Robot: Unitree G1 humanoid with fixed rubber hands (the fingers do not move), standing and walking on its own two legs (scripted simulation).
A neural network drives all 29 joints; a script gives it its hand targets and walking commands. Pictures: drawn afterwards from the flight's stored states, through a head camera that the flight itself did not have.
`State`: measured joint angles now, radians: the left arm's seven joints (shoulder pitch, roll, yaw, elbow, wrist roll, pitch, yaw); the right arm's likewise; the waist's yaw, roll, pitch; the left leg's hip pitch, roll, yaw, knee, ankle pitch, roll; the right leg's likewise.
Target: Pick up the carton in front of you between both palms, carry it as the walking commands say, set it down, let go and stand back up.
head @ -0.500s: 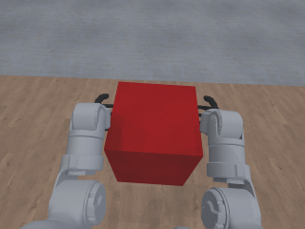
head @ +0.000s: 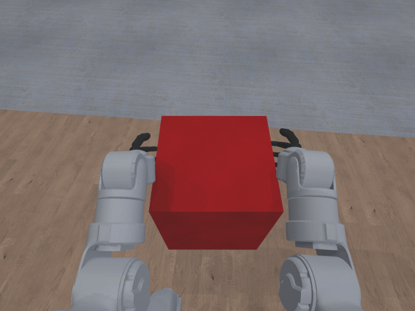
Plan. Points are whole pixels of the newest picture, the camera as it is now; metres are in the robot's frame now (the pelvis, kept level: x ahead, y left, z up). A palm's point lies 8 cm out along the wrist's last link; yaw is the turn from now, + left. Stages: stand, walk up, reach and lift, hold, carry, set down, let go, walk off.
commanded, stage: carry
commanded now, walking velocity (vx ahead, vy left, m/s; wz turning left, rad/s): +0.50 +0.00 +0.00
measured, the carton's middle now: (213, 188) +0.37 +0.01 -0.02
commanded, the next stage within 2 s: none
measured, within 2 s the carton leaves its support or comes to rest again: neither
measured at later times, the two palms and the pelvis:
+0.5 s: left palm (154, 68) +0.67 +0.18 +0.07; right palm (263, 72) +0.66 -0.10 +0.08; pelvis +0.30 +0.06 -0.03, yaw -2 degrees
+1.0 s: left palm (179, 37) +0.94 +0.15 +0.01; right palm (261, 36) +0.96 -0.13 +0.02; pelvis +0.59 +0.01 -0.06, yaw +0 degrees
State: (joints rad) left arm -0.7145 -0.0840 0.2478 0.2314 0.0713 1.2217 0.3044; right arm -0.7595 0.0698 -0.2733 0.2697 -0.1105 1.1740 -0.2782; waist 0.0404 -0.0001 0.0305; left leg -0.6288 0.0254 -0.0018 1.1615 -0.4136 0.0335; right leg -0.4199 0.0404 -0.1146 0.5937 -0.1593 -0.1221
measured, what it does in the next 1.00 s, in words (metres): goes down: left foot, then right foot 0.03 m lower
